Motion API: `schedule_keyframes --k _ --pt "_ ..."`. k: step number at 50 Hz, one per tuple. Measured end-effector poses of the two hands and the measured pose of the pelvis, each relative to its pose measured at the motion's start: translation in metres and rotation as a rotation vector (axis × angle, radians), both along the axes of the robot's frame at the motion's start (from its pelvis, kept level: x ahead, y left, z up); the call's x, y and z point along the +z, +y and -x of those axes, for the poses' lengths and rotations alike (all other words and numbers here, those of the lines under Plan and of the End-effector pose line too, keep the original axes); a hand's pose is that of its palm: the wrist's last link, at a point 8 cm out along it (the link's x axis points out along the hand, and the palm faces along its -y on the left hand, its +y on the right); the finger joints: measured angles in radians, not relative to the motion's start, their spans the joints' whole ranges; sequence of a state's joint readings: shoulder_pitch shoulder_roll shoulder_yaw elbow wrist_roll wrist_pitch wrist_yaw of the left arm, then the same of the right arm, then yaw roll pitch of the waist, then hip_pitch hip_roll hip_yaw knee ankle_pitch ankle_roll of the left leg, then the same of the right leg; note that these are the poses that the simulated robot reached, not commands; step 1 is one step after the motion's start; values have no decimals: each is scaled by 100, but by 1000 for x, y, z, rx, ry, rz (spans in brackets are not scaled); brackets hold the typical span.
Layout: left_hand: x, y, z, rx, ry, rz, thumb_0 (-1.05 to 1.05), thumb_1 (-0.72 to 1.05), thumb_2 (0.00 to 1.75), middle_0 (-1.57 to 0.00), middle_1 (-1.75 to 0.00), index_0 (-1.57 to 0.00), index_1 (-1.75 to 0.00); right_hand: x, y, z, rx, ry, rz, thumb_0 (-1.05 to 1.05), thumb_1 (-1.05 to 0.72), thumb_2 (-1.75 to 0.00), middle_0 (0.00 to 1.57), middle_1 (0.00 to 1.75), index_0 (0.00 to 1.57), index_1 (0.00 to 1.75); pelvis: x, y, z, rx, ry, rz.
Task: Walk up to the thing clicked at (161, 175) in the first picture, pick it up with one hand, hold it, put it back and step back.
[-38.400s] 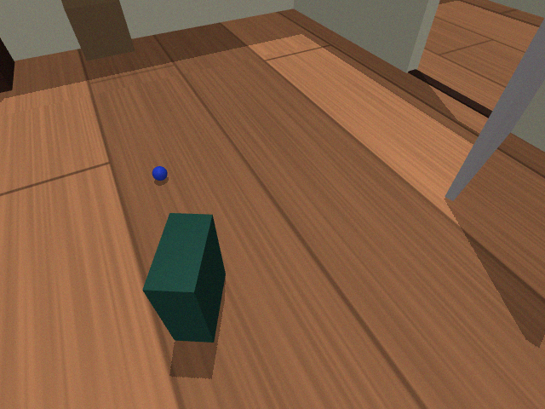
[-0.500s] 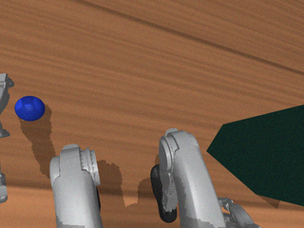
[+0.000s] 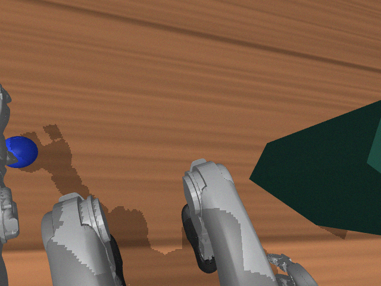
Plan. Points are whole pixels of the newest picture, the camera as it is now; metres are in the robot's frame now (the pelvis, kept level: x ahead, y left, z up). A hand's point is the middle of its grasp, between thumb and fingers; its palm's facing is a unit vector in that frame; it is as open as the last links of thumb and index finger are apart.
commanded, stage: approach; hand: left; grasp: from above
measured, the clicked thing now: (18, 152) +0.46 +0.32 -0.29
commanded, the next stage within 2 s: rest palm in 0.20 s
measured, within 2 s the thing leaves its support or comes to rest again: neither
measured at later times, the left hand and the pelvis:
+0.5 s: hand out of the picture +0.47 +0.32 -0.18, palm faces -0.40 -0.07 -0.92, open 14.1 cm; pelvis +0.00 +0.01 -0.01, yaw -1 degrees
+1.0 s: hand (13, 148) +0.46 +0.31 -0.24, palm faces -0.44 -0.10 -0.89, open 14.2 cm; pelvis +0.00 +0.00 -0.03, yaw -3 degrees
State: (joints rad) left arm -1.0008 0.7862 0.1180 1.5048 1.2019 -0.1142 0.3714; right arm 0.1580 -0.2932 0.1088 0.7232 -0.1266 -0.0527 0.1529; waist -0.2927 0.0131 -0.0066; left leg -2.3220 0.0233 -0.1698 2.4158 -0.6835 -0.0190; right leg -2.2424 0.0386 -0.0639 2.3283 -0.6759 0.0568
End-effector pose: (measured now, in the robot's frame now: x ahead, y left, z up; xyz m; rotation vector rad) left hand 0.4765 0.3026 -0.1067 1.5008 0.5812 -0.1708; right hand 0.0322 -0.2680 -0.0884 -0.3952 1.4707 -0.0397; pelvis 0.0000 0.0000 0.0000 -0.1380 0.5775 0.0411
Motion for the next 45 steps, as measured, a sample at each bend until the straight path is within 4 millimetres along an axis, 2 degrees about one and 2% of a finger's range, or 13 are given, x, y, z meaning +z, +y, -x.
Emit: schedule_keyframes --k 7,11,15,19,23,28,39,45 --pt "-24 27 39 -24 79 59 0 -54 99 -8 -106 -9 -105 -4 0 -1 58 58 2 0 -91 -90 20 30 20 30 -4 -1 2 5 -21 5" --pt "-31 32 48 -94 25 71 0 -53 98 -8 -106 -9 -105 -4 -2 -13 100 63 29 0 -91 -89 20 30 20 30 -8 0 1 10 -29 11" --pt "-30 28 42 -134 -54 64 0 -53 100 -8 -106 -9 -105 -2 -5 -31 125 24 65 0 -91 -89 20 30 20 30 -11 3 0 13 -31 16" --pt "-21 22 24 -117 -119 40 0 -53 103 -9 -105 -9 -105 3 -6 -48 132 -40 89 0 -91 -90 20 30 20 30 -11 5 -1 14 -20 22" --pt "-14 17 7 -79 -97 12 0 -54 103 -8 -102 -8 -103 7 -3 -54 132 -85 86 0 -91 -90 20 30 20 30 -9 7 -1 13 -7 28" --pt "-22 9 1 -40 -26 16 0 -53 101 -7 -102 -7 -102 7 2 -41 120 -79 55 0 -90 -90 20 30 20 30 -8 7 0 6 -10 30" --pt "-60 10 18 -64 31 68 0 -52 98 -7 -101 -8 -101 2 8 12 109 81 16 0 -90 -90 20 30 20 30 -16 2 2 -9 -44 29" --pt "-71 11 18 -83 -9 69 0 -52 99 -8 -100 -7 -100 2 7 19 141 119 23 0 -90 -90 20 30 20 30 -23 1 1 -19 -57 36"
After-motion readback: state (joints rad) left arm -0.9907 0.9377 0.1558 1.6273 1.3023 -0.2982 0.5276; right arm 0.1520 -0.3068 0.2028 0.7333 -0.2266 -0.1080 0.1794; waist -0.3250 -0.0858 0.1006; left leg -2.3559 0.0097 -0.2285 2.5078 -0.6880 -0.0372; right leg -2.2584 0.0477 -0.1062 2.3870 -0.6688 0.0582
